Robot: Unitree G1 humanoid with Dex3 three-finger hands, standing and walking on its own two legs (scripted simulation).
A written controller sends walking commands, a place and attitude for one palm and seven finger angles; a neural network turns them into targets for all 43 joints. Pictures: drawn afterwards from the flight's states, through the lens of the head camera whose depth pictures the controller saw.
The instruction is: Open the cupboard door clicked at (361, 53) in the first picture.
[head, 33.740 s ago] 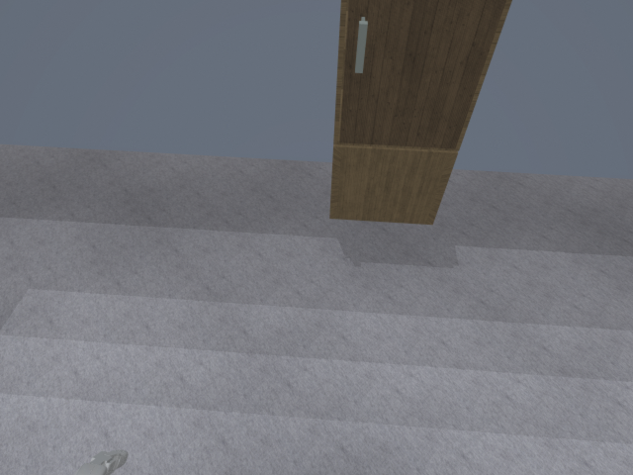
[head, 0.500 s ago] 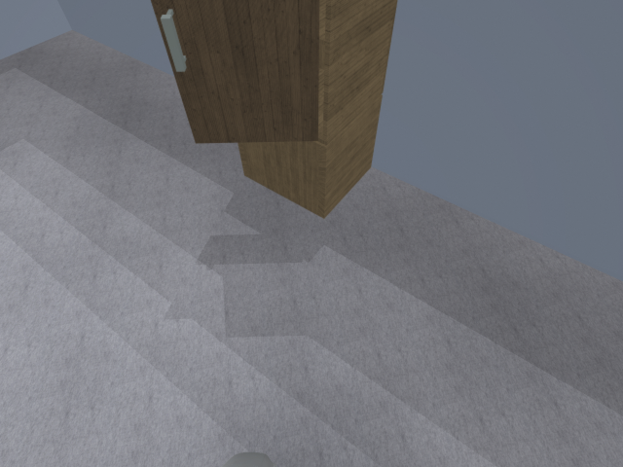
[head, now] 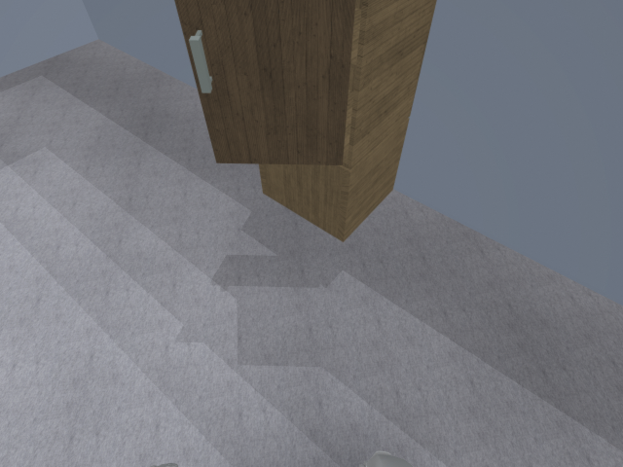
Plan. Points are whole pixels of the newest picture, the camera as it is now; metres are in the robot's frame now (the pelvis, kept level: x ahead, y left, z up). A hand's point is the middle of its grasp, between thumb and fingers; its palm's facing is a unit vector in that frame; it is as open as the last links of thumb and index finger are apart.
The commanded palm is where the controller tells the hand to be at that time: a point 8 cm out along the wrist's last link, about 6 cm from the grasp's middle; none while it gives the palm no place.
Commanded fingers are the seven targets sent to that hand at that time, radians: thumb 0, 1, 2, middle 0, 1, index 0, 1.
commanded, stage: take the last steps up to it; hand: left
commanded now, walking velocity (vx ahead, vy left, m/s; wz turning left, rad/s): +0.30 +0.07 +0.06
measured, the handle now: (203, 61) +1.00 +0.32 +0.01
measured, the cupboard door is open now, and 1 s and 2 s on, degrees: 37 37 37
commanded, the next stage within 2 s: come to a stop and stand still in 1.00 s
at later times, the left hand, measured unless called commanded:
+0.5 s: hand out of the picture +0.09 +0.17 -0.17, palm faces +0.17 -0.97 -0.17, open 7.3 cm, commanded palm none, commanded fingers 0.00 0.90 0.90 -0.20 -0.30 -0.20 -0.30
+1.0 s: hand (206, 279) +0.46 +0.23 -0.16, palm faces +0.01 -0.97 -0.25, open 7.3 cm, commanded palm none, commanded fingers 0.00 0.90 0.90 -0.20 -0.30 -0.20 -0.30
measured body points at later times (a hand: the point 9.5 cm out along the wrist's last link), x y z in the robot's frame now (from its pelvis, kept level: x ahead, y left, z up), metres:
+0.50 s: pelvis +0.17 +0.01 +0.00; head +0.20 +0.01 +0.45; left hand +0.09 +0.22 -0.15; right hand +0.29 -0.22 -0.14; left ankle +0.27 +0.15 -0.71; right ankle +0.09 -0.11 -0.74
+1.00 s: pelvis +0.36 +0.03 -0.01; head +0.39 +0.01 +0.44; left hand +0.46 +0.28 -0.14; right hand +0.31 -0.20 -0.18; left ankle +0.28 +0.15 -0.72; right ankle +0.39 -0.06 -0.74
